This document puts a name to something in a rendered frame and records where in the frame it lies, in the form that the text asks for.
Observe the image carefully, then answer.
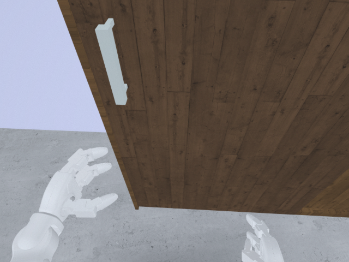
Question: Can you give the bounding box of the wardrobe door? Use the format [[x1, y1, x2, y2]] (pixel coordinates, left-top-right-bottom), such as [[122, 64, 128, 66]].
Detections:
[[304, 169, 349, 210], [68, 0, 349, 215]]

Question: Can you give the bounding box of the left robot forearm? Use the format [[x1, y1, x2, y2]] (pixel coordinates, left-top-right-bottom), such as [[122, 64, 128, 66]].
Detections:
[[10, 212, 64, 262]]

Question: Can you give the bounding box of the left robot hand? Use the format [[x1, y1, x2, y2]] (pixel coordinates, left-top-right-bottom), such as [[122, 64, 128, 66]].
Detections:
[[39, 147, 118, 222]]

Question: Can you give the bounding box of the right robot hand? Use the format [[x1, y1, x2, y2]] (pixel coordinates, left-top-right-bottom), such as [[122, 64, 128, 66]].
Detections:
[[242, 214, 284, 262]]

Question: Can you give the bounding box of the handle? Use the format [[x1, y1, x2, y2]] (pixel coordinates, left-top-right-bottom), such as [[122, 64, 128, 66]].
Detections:
[[95, 18, 128, 105]]

